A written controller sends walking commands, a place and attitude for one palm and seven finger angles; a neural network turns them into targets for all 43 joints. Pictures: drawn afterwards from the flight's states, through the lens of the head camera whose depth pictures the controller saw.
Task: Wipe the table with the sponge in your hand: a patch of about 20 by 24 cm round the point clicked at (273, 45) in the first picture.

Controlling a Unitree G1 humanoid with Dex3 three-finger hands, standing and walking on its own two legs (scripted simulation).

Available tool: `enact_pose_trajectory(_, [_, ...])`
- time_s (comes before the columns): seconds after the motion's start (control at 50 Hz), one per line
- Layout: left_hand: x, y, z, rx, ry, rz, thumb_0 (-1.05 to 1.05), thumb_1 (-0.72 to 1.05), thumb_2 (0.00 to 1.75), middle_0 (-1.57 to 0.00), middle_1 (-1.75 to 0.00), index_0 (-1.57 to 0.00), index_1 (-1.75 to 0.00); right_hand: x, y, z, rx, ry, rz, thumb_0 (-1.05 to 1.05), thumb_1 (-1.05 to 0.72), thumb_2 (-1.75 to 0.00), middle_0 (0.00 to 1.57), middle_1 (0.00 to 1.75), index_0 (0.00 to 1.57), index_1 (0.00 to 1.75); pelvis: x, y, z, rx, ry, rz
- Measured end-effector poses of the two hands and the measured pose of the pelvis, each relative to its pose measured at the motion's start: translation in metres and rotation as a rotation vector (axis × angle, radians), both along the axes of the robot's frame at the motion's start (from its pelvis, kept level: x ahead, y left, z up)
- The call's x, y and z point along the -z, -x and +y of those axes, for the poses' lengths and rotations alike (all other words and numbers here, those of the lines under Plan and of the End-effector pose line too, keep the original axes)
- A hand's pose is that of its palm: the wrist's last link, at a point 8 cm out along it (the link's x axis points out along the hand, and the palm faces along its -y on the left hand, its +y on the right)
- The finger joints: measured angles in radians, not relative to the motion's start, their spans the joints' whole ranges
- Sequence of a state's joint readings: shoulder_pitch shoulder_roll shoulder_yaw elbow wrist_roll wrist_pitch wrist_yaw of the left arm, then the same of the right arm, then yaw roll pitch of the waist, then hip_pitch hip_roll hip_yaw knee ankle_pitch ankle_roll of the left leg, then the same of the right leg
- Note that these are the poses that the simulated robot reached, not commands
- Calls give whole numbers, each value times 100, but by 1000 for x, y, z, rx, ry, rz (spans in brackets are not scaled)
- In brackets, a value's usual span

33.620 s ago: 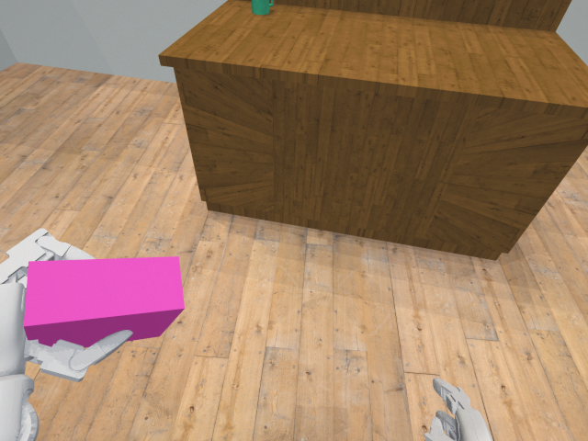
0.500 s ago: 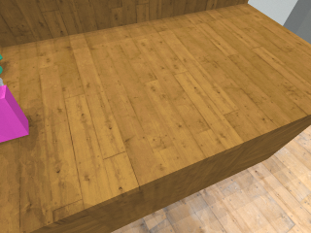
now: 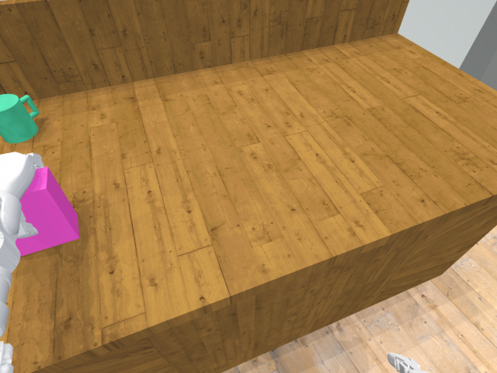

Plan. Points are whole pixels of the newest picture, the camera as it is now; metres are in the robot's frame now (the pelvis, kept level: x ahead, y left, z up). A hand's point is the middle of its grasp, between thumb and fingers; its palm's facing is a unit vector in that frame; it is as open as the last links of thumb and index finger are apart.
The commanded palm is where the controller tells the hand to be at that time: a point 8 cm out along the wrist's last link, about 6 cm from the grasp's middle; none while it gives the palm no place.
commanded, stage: wipe back along the first lane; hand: left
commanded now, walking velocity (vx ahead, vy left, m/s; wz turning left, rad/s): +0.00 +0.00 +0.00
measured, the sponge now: (31, 223) +0.32 +0.40 +0.05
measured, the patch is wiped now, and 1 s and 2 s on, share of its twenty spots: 1.00 1.00 1.00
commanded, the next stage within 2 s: lift the sponge slowly off the table in 0.96 s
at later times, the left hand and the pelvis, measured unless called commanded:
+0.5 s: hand (16, 224) +0.29 +0.38 +0.10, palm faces -0.02 +0.01 -1.00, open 9.9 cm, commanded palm +0.25 +0.35 +0.12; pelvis +0.00 -0.01 +0.00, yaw +0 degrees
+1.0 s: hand (12, 254) +0.24 +0.35 +0.10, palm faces -0.01 +0.00 -1.00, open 9.9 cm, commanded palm +0.20 +0.33 +0.12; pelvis +0.01 -0.02 +0.00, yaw +1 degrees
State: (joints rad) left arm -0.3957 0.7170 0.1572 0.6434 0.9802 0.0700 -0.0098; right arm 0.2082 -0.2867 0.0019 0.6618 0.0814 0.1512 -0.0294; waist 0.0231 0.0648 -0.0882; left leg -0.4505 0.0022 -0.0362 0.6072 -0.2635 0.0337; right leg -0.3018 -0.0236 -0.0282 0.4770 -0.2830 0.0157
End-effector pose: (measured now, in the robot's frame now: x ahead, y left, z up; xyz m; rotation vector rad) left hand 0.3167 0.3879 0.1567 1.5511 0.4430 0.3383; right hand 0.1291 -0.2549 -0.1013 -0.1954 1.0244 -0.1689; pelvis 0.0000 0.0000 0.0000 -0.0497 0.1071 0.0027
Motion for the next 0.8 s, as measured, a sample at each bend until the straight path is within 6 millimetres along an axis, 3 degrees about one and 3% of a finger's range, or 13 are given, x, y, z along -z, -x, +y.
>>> enact_pose_trajectory(0.44, [1,38,-19,-4,-7,-38,-1,-48,105,-75,-135,-75,-136,-2,-21,-2,-33,-21,-66,1,-90,-90,20,30,20,30,0,-4,-7,-1,-5,-31])
enact_pose_trajectory(0.8, [1,77,-37,-11,1,-62,0,-48,105,-74,-135,-74,-137,-16,-62,7,-104,-39,-184,1,-90,-90,20,30,20,30,0,-7,-15,-8,-11,-66])
